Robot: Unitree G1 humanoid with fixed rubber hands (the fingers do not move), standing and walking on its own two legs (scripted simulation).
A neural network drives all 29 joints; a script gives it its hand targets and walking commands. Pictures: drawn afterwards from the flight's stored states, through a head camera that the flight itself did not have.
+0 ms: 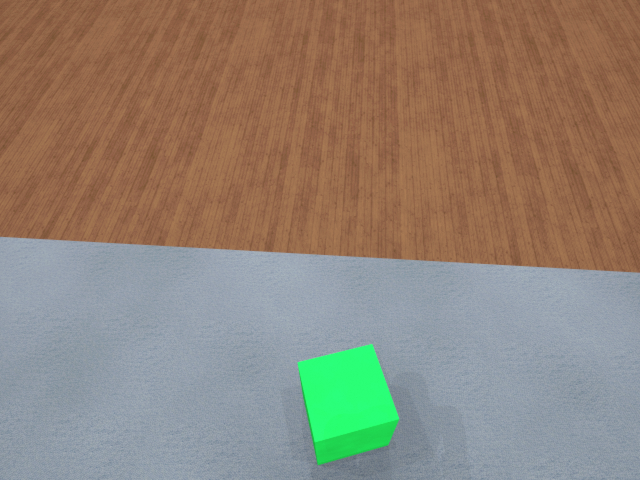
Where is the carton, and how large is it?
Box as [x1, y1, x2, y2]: [297, 344, 398, 464]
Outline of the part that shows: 371,344 297,362 305,407 318,464 388,444 398,420 398,417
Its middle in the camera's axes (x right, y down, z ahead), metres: +0.07 +0.47 +1.08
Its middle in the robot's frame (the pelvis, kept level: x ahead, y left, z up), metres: +0.41 -0.03 -0.65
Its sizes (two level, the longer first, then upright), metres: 0.210 0.200 0.250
